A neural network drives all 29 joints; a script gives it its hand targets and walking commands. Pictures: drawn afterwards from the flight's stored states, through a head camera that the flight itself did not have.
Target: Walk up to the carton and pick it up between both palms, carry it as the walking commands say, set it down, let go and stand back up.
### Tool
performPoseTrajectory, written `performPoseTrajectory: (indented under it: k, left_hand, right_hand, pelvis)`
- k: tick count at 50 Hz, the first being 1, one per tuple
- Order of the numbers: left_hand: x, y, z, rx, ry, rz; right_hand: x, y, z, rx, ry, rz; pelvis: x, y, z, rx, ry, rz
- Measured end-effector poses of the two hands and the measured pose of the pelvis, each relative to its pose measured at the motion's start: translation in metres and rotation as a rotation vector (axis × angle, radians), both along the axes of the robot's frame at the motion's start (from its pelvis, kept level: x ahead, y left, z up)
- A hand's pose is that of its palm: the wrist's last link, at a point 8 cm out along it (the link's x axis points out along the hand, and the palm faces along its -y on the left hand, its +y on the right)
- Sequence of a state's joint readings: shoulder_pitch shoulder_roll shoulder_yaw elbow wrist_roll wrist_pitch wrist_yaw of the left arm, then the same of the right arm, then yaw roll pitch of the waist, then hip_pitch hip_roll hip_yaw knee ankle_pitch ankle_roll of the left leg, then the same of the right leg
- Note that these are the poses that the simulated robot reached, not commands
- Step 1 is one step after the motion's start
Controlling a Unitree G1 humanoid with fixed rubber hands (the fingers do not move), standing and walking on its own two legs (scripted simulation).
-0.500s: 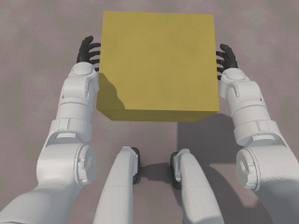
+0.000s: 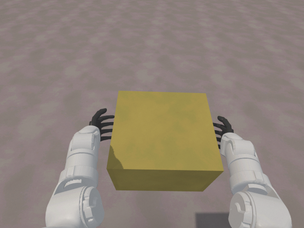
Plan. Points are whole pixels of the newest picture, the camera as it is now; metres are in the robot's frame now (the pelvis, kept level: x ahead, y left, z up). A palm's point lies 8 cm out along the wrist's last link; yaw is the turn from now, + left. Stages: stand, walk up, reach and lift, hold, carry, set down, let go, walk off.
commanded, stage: reach and lift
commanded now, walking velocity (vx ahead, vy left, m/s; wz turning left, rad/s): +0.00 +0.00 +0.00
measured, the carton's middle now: (161, 141) +0.39 +0.00 -0.02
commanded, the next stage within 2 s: hold in 1.38 s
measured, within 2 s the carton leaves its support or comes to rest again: neither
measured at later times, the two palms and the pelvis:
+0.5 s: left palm (102, 138) +0.34 +0.17 +0.07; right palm (237, 144) +0.34 -0.21 +0.05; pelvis +0.04 -0.02 +0.02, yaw +0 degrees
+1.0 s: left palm (103, 138) +0.34 +0.16 +0.06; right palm (238, 145) +0.33 -0.21 +0.06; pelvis +0.04 -0.01 +0.02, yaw +0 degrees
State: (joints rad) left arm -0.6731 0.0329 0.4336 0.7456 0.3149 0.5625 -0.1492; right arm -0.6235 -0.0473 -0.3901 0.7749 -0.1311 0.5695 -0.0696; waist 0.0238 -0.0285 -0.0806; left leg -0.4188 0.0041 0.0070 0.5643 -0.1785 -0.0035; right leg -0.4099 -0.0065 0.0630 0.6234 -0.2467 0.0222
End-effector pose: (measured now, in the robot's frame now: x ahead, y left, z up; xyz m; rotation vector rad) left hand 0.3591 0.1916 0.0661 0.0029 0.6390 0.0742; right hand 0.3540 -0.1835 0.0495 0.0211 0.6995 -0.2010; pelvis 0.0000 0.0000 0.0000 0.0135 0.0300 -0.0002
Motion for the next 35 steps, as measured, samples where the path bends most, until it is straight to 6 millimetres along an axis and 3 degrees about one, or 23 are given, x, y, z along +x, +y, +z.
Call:
performPoseTrajectory:
  k: [8, 13, 21, 35]
  left_hand:
    - [-0.01, -0.019, -0.011, 0.035, 0.067, -0.012]
    - [-0.015, -0.027, -0.012, 0.051, 0.086, 0.003]
    - [-0.018, -0.03, -0.002, 0.058, 0.068, 0.009]
    - [-0.03, -0.015, 0.001, 0.035, 0.04, 0.013]
  right_hand:
    - [-0.005, -0.018, -0.005, -0.048, 0.042, 0.027]
    - [-0.008, -0.025, -0.008, -0.051, 0.056, 0.038]
    - [-0.013, -0.027, -0.001, -0.049, 0.032, 0.041]
    - [-0.024, -0.013, 0.011, -0.066, 0.006, 0.042]
  pelvis:
    - [0.031, -0.011, 0.014, 0.014, -0.039, -0.003]
    - [0.041, -0.02, 0.017, 0.025, -0.044, -0.002]
    - [0.043, -0.023, 0.019, 0.028, -0.067, 0.001]
    - [0.033, -0.013, 0.019, 0.014, -0.093, 0.001]
